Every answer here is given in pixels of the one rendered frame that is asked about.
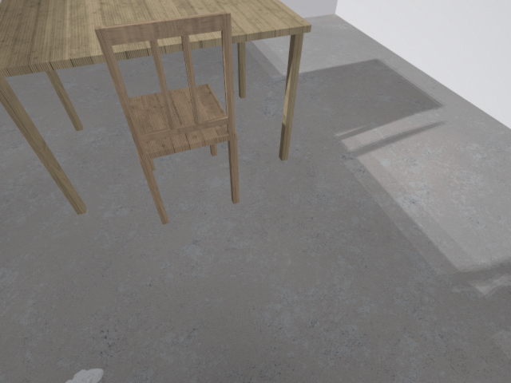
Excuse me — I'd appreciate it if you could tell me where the table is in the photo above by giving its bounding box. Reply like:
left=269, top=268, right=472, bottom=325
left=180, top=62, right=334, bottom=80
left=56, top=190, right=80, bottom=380
left=0, top=0, right=311, bottom=215

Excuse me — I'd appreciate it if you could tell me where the chair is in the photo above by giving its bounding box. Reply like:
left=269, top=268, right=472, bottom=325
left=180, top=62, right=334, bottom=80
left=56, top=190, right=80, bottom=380
left=94, top=11, right=240, bottom=225

